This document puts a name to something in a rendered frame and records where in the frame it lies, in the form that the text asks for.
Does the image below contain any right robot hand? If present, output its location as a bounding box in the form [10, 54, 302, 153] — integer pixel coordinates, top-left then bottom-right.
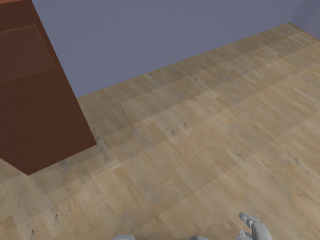
[236, 212, 273, 240]

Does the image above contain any drawer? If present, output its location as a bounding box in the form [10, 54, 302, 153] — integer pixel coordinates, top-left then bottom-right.
[0, 24, 54, 83]

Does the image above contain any cabinet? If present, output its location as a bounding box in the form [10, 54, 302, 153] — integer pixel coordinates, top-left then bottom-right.
[0, 0, 97, 176]

